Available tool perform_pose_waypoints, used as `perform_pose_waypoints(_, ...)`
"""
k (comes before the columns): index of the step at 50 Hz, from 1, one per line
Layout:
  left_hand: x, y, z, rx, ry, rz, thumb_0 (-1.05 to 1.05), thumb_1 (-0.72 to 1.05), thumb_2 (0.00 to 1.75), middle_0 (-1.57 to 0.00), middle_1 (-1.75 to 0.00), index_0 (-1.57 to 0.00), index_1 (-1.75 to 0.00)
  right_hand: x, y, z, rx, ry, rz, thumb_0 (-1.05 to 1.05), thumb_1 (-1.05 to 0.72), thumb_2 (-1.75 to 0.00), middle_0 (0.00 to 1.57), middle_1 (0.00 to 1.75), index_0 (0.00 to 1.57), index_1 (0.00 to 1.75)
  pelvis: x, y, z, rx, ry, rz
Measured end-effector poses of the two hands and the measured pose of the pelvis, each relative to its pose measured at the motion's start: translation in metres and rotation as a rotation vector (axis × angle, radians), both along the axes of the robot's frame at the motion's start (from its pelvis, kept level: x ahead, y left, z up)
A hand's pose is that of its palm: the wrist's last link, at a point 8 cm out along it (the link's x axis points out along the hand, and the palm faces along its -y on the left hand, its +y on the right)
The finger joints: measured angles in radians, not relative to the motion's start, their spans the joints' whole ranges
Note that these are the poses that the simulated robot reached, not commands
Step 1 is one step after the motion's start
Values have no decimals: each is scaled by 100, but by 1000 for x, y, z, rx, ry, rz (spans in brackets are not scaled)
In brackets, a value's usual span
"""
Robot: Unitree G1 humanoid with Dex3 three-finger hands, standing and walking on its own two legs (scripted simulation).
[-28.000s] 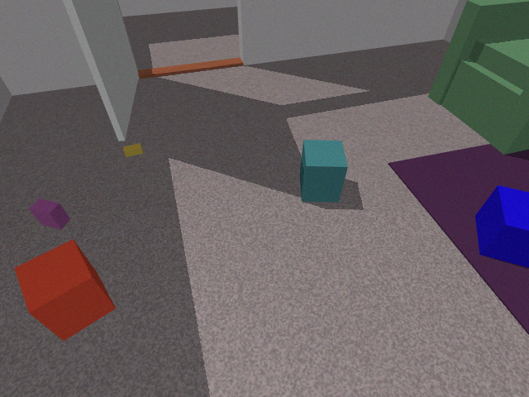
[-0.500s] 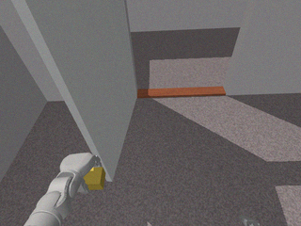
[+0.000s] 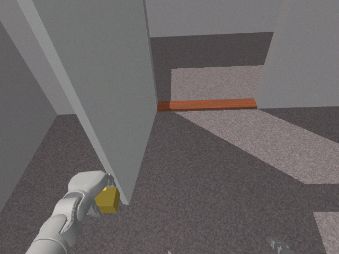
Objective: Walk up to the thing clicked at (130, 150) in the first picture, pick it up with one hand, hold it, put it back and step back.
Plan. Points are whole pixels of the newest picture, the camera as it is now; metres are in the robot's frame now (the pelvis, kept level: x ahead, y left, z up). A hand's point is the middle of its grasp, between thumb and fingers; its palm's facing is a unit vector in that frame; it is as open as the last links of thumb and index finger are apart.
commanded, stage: hold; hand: left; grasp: from above
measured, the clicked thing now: (98, 200) +0.30 +0.22 -0.07
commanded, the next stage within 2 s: crouch in 0.32 s
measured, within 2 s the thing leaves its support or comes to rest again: neither
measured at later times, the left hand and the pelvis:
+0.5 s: hand (94, 197) +0.30 +0.22 -0.04, palm faces -0.44 -0.06 -0.90, open 8.0 cm; pelvis +0.01 +0.00 +0.00, yaw +0 degrees
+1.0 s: hand (107, 210) +0.33 +0.24 -0.20, palm faces -0.42 +0.03 -0.91, open 8.0 cm; pelvis -0.03 +0.00 -0.10, yaw +1 degrees
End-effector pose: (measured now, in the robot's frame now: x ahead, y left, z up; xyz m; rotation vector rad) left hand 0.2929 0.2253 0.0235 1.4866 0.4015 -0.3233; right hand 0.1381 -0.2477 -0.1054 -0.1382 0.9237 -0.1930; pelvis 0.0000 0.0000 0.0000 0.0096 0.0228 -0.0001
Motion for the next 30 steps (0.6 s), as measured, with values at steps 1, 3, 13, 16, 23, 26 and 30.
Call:
perform_pose_waypoints(1,0,0,0,0,-1,0,0,33,17,-87,-28,-91,-24,0,0,0,0,1,0,1,-90,-89,20,30,20,30,0,0,0,0,0,0)
perform_pose_waypoints(3,1,0,0,2,-3,4,0,32,17,-87,-28,-91,-24,1,0,0,-1,4,0,1,-90,-89,20,30,20,30,1,0,0,0,1,1)
perform_pose_waypoints(13,4,0,-3,5,4,5,0,32,18,-87,-28,-91,-24,1,-2,0,-5,17,-7,1,-90,-89,20,30,20,30,4,0,1,-1,4,1)
perform_pose_waypoints(16,5,0,-2,5,-2,4,0,31,18,-87,-28,-91,-24,0,-3,0,-8,24,-7,1,-90,-89,20,30,20,30,4,0,1,-2,3,2)
perform_pose_waypoints(23,9,2,-1,7,-9,10,0,31,19,-87,-28,-91,-24,-2,-3,0,-7,29,-15,1,-90,-89,20,30,20,30,6,1,2,-2,2,0)
perform_pose_waypoints(26,8,2,-2,5,-5,10,0,31,19,-87,-28,-91,-24,-2,-3,0,-6,30,-17,1,-90,-89,20,30,20,30,6,1,2,-2,2,1)
perform_pose_waypoints(30,5,2,-10,6,7,4,0,31,19,-87,-27,-92,-23,-3,-4,0,-10,34,-14,1,-89,-89,21,30,21,30,5,0,1,-2,7,5)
